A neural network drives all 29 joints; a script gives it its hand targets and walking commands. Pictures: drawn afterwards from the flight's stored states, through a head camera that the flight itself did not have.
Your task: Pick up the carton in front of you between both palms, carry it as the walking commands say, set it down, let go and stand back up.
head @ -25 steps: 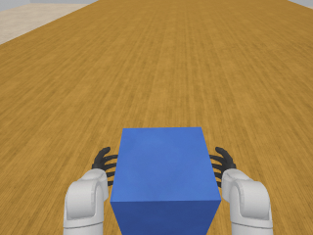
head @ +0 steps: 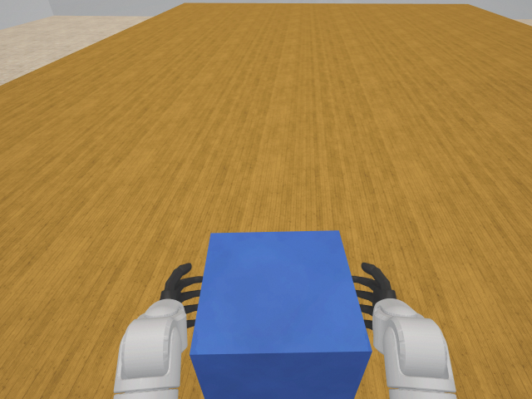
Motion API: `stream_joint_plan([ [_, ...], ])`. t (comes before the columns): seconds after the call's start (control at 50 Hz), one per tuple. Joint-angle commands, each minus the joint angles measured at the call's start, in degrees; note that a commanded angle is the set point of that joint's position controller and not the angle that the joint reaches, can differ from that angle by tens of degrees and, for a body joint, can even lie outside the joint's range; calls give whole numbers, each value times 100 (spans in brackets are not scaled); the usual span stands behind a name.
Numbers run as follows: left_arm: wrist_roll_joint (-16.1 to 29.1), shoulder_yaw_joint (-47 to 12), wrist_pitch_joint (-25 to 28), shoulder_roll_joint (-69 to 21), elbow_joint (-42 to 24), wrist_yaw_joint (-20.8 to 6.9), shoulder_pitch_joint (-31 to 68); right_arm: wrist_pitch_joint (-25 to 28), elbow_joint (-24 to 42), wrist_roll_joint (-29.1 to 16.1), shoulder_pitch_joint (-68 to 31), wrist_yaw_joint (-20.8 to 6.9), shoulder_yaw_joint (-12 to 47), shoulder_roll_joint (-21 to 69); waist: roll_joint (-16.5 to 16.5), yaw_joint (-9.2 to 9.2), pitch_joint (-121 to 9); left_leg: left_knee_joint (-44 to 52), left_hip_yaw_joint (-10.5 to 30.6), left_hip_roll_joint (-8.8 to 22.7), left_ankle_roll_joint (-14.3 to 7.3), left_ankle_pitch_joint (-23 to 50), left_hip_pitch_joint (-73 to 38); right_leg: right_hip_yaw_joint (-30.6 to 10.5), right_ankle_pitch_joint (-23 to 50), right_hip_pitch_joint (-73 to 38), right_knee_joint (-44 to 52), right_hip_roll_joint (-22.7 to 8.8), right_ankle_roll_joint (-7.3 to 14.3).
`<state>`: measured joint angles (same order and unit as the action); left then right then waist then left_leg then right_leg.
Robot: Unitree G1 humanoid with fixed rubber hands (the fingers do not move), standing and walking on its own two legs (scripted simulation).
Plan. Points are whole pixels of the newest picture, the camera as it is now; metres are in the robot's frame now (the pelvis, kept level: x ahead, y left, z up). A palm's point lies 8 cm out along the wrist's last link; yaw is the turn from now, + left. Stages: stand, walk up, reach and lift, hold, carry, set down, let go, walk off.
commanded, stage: carry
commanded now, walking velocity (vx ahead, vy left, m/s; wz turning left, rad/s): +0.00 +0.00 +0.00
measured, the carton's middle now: (276, 329) +0.28 +0.00 -0.01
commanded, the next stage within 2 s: hold in 0.94 s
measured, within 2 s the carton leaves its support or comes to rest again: neither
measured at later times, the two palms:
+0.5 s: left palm (176, 321) +0.27 +0.15 +0.04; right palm (375, 321) +0.27 -0.15 +0.04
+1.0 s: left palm (170, 321) +0.26 +0.16 +0.04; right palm (372, 322) +0.26 -0.14 +0.04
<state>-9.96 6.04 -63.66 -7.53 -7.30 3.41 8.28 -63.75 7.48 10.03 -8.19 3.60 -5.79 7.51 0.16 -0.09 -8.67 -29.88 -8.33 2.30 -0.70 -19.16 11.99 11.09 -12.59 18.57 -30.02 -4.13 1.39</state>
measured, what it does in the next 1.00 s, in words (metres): stands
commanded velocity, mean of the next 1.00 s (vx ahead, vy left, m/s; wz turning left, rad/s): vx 0.00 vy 0.00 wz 0.00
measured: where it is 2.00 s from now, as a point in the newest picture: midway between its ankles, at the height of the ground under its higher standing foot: outside the picture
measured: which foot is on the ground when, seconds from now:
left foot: down 0.00-1.00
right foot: down 0.00-1.00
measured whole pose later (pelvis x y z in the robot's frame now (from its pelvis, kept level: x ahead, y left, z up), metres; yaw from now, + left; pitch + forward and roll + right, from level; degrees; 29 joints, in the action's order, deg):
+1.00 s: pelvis -0.02 +0.01 +0.00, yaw +1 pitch -2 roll -1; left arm -14.5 10.0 -41.1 -8.3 11.3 1.1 13.0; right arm -42.1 -9.4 14.5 -11.9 1.8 -9.7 8.1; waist 1.0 0.5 -1.8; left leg -28.3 -5.5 0.9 -1.8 -15.6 10.0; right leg 6.0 -8.4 15.3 -25.8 -2.2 0.2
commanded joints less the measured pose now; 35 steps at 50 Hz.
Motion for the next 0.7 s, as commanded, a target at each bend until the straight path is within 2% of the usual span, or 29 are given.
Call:
stream_joint_plan([
  [0.0, 2108, -3800, 394, -5225, -241, -1479, 2762, 405, 230, -2104, -2766, -1476, 3805, 5247, -19, -3, -819, 617, 619, 665, -95, 878, 228, -741, 838, -686, 441, -614, -10],
  [0.22, 1325, -2972, 1579, -4893, 773, -1482, 2757, 1582, -760, -1315, -2740, -1466, 2983, 4930, -22, -11, -799, 653, 626, 651, -108, 609, 360, -759, 573, -593, 542, -598, -23],
  [0.34, 884, -2342, 2365, -5077, 1718, -1563, 3153, 2377, -1657, -864, -3151, -1538, 2367, 5110, -31, -13, -879, 669, 638, 638, -125, 505, 380, -783, 487, -619, 573, -592, -15],
  [0.42, 786, -2233, 2725, -5325, 2060, -1621, 3359, 2735, -1988, -769, -3366, -1603, 2266, 5362, -42, -10, -1017, 633, 643, 632, -138, 587, 312, -779, 588, -682, 546, -590, -4],
  [0.48, 819, -2341, 2782, -5451, 2033, -1634, 3337, 2789, -1982, -819, -3351, -1621, 2382, 5477, -50, -9, -1125, 588, 639, 634, -136, 708, 247, -773, 748, -740, 507, -600, -1],
  [0.56, 1012, -2687, 2583, -5475, 1682, -1606, 3127, 2590, -1639, -1035, -3147, -1601, 2732, 5491, -42, -6, -1207, 526, 623, 636, -124, 900, 190, -768, 993, -791, 437, -615, -5],
  [0.68, 992, -2653, 2381, -5268, 1557, -1570, 2937, 2386, -1515, -1014, -2963, -1565, 2683, 5286, -27, -7, -1093, 508, 606, 648, -129, 1029, 242, -755, 1110, -725, 403, -614, -9],
])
